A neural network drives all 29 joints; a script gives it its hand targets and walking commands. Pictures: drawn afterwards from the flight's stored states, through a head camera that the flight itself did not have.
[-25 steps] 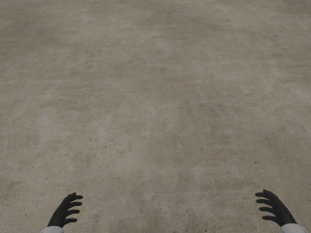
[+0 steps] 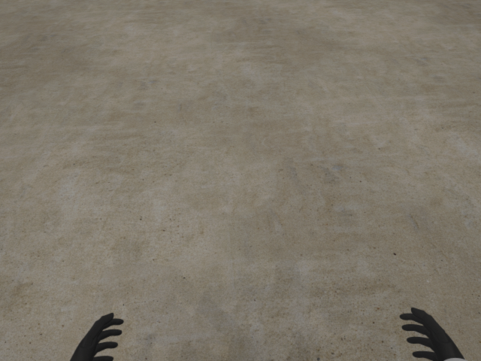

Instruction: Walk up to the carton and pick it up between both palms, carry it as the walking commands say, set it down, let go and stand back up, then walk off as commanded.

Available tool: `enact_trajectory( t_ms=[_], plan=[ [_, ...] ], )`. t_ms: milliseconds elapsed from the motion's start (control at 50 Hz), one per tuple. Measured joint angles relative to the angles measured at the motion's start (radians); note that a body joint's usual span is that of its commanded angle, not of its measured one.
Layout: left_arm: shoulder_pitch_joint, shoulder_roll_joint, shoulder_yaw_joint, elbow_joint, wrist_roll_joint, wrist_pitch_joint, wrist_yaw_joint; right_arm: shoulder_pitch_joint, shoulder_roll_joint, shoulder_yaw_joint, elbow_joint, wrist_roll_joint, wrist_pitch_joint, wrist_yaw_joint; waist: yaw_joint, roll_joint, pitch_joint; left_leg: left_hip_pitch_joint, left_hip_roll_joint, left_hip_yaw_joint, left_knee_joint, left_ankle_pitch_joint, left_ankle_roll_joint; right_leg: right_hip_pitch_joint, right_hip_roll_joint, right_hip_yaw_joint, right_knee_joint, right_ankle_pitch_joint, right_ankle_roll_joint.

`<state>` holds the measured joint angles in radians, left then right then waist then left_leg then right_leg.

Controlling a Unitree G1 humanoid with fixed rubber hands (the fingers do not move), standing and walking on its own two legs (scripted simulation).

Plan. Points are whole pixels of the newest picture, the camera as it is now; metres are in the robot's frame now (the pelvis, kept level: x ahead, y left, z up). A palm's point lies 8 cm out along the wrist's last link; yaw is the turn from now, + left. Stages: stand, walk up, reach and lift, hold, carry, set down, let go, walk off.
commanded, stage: stand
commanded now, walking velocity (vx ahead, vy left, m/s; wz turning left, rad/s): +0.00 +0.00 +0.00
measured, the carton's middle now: out of the picture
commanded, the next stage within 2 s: walk up in 1.30 s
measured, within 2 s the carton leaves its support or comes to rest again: neither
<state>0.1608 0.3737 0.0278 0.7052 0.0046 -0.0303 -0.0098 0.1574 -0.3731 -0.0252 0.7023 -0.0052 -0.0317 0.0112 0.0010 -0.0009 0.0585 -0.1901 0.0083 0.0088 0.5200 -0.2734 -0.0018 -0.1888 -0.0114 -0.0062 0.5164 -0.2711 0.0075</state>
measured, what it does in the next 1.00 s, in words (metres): stands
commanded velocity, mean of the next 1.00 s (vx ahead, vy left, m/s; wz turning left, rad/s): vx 0.00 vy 0.00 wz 0.00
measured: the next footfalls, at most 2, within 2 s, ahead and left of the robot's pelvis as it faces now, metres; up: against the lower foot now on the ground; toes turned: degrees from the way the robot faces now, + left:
right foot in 1.82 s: +0.13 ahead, -0.29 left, +0.00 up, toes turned -23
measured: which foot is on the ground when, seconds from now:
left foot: down 0.00-1.00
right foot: down 0.00-1.00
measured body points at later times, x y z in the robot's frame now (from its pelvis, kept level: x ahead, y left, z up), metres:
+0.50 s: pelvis +0.00 +0.00 +0.01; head +0.00 +0.00 +0.46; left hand +0.13 +0.31 -0.09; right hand +0.14 -0.31 -0.09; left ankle +0.01 +0.12 -0.74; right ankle +0.01 -0.12 -0.74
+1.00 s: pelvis +0.00 +0.00 +0.01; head +0.00 +0.00 +0.46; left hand +0.11 +0.31 -0.10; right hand +0.11 -0.31 -0.10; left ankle +0.01 +0.12 -0.74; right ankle +0.01 -0.13 -0.74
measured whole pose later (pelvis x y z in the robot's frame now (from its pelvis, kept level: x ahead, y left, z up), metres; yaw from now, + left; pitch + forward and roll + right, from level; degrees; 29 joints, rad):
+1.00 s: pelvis +0.00 +0.00 +0.01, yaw +0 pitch -3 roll +0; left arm 0.13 0.38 0.02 0.96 0.00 -0.03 0.01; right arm 0.13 -0.38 -0.02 0.95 0.00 -0.03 0.00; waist 0.00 0.00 0.06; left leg -0.12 0.01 0.01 0.37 -0.19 -0.01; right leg -0.12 -0.01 -0.01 0.37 -0.19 0.01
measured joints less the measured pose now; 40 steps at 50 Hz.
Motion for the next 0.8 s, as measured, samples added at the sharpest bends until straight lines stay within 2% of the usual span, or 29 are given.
enact_trajectory(
  t_ms=[800],
  plan=[
    [-0.025,0.011,-0.011,0.215,-0.006,0.004,0.013,-0.021,-0.012,0.009,0.213,0.007,0.007,-0.011,-0.001,0.001,-0.002,0.058,0.001,0.001,-0.131,0.074,-0.003,0.057,-0.002,-0.002,-0.129,0.072,0.002]
  ],
)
